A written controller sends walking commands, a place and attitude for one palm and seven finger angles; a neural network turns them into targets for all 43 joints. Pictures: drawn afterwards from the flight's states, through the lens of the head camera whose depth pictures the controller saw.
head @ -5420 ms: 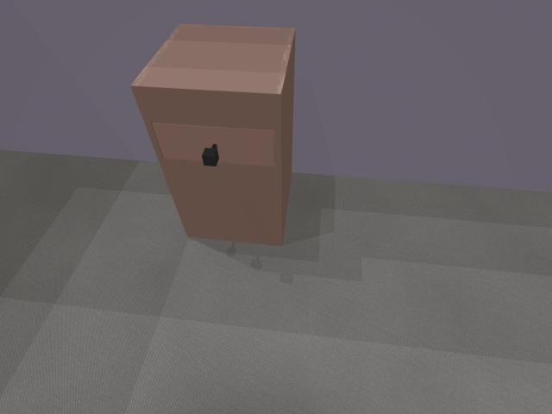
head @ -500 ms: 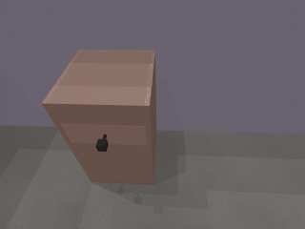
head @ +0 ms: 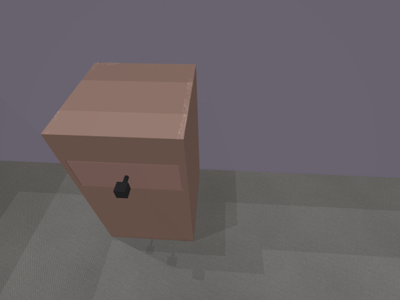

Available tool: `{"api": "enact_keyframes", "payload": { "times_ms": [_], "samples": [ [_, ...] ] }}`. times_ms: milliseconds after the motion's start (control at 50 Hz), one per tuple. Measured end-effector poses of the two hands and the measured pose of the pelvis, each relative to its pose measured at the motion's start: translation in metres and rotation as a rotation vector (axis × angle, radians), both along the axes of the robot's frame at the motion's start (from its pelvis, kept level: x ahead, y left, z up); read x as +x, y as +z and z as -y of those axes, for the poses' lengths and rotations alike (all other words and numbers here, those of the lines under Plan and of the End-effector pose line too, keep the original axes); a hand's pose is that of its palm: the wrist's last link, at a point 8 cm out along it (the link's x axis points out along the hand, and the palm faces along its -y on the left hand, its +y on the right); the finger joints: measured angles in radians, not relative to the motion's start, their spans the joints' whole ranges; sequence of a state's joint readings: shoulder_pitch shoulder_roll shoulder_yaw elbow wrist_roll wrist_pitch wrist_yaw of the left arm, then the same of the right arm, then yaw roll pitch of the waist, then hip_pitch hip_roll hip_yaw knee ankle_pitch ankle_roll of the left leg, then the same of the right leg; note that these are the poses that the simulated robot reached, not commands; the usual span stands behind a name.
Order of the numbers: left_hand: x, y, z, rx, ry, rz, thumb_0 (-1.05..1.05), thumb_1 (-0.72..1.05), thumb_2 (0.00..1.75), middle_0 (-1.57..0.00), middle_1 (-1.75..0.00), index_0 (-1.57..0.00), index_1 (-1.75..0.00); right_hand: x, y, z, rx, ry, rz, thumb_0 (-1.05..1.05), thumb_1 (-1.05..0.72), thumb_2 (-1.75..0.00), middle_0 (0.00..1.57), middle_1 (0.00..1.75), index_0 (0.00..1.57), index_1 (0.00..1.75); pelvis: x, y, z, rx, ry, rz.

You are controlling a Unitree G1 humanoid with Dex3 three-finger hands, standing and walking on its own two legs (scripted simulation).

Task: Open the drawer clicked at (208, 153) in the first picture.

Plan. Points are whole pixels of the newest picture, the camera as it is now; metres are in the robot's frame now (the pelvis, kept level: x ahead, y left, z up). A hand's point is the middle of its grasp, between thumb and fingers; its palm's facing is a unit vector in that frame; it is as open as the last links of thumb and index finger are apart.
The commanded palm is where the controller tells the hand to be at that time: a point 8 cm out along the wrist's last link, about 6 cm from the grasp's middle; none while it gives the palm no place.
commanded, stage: come to a stop and stand still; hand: left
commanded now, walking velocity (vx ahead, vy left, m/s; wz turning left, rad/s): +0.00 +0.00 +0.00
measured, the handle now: (123, 185) +0.52 +0.30 -0.22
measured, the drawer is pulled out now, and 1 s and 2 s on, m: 0.00 0.00 0.00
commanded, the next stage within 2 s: look again from close up in 0.14 s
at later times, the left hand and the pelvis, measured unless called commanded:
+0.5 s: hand out of the picture -0.02 +0.15 -0.17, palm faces +0.05 -0.98 -0.18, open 7.4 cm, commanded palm none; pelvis +0.00 -0.01 +0.00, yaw +0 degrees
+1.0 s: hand out of the picture -0.02 +0.16 -0.17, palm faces +0.08 -0.98 -0.19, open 7.4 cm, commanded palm none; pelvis +0.00 +0.00 +0.00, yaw +1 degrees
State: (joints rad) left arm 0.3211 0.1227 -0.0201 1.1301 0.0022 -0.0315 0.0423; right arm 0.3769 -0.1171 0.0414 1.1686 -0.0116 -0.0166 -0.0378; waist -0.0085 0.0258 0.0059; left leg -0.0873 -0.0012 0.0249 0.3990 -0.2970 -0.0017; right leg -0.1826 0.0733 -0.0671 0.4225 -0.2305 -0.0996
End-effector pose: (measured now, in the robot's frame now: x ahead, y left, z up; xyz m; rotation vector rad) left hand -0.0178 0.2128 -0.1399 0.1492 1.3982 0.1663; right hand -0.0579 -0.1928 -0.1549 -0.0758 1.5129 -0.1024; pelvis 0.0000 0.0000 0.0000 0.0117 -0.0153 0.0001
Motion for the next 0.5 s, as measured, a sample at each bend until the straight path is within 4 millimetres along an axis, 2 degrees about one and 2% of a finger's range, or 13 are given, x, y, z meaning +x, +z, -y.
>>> {"api": "enact_keyframes", "payload": {
  "times_ms": [300,500],
  "samples": [
    [-0.008,-0.002,0.015,-0.021,0.026,-0.019,0.01,0.92,0.89,-0.20,-0.30,-0.20,-0.30,0.013,0.002,0.012,-0.014,0.014,0.020,0.00,-0.91,-0.90,0.20,0.30,0.20,0.30,0.003,0.001,0.008,-0.003,0.006,-0.009],
    [-0.009,-0.003,0.017,-0.028,0.031,-0.020,0.00,0.91,0.89,-0.20,-0.30,-0.20,-0.30,0.016,0.003,0.011,-0.020,0.015,0.030,0.00,-0.91,-0.90,0.20,0.30,0.20,0.30,0.003,0.001,0.008,-0.004,0.005,-0.006]
  ]
}}
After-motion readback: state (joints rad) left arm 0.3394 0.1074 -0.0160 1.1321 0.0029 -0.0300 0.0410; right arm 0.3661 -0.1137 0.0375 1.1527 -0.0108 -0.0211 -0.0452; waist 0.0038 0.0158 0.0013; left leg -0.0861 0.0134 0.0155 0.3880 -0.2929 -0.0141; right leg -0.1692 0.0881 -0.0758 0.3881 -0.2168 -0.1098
